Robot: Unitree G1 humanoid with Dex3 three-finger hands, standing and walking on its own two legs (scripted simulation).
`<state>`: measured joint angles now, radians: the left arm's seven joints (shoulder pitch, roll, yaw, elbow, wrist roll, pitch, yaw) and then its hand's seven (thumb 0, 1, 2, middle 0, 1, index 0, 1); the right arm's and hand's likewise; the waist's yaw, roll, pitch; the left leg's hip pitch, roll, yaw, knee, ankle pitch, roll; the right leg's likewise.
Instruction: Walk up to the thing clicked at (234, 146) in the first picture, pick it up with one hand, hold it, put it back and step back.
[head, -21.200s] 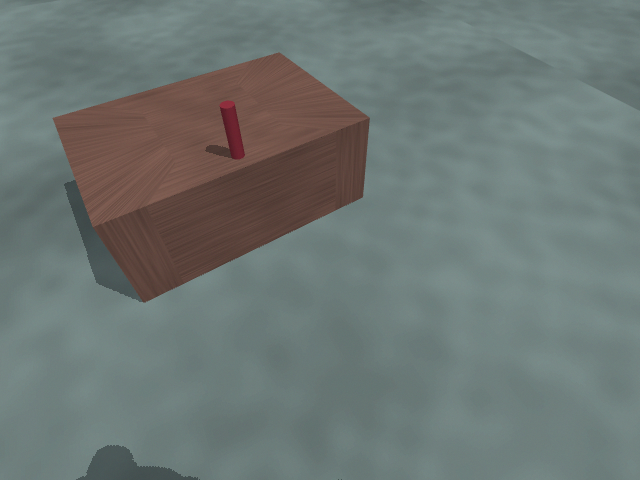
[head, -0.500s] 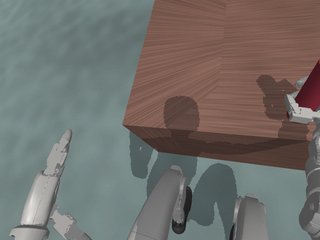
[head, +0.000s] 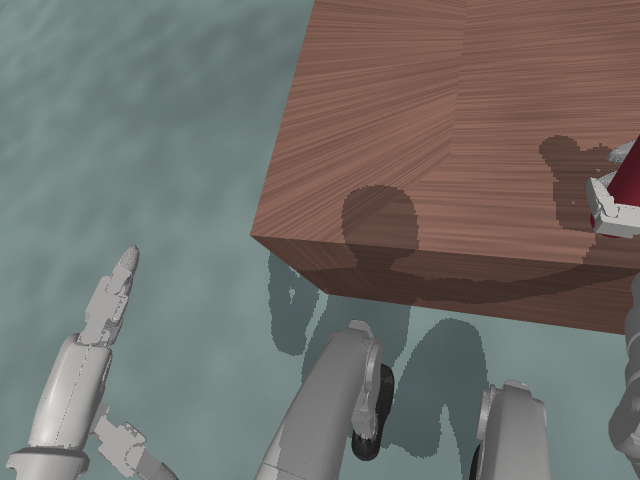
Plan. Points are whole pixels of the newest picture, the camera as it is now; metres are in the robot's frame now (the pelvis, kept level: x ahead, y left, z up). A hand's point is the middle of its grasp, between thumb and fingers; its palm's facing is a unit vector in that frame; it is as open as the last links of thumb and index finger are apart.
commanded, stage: lower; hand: right
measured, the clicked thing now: out of the picture +0.51 -0.18 -0.03
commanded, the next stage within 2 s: loosen in 0.02 s
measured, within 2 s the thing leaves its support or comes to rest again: neither
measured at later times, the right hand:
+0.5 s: hand (622, 191) +0.50 -0.18 -0.06, palm faces +0.08 +1.00 +0.00, open 7.0 cm
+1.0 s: hand (621, 188) +0.51 -0.17 -0.06, palm faces +0.09 +1.00 +0.01, open 14.0 cm
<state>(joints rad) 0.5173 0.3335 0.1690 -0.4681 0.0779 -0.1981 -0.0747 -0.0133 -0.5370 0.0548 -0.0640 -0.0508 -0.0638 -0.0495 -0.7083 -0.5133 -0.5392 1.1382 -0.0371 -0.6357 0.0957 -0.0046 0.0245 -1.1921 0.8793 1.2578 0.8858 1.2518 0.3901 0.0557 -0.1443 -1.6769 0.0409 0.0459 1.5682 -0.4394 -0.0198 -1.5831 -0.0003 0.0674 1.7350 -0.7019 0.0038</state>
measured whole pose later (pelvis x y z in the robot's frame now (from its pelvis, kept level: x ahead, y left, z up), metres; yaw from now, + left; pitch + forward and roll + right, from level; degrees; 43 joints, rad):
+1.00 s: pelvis +0.00 +0.00 -0.01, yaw +0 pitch +32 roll +4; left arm 0.52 0.36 0.20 -0.50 0.06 -0.21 -0.08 -0.01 -0.53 0.05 -0.07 -0.06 -0.07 -0.05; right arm -0.70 -0.52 -0.54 1.08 -0.04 -0.60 0.09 0.00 0.37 -0.27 0.49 0.38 0.51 0.38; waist 0.40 0.06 -0.15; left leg -1.70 0.04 0.04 1.59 -0.44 -0.02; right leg -1.61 0.00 0.07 1.76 -0.71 0.00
